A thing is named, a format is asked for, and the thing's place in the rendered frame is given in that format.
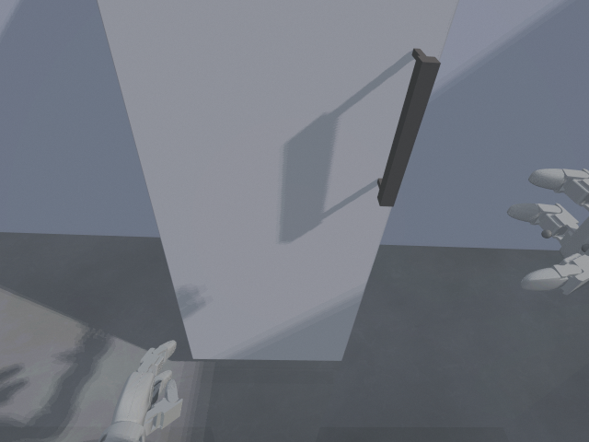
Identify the fridge door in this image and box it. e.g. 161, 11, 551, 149
98, 0, 458, 361

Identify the handle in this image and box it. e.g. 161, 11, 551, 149
377, 48, 441, 207

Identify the robot left hand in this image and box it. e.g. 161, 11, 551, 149
111, 340, 183, 436

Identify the robot right hand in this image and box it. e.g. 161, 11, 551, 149
507, 169, 589, 295

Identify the robot left forearm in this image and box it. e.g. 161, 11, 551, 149
98, 421, 146, 442

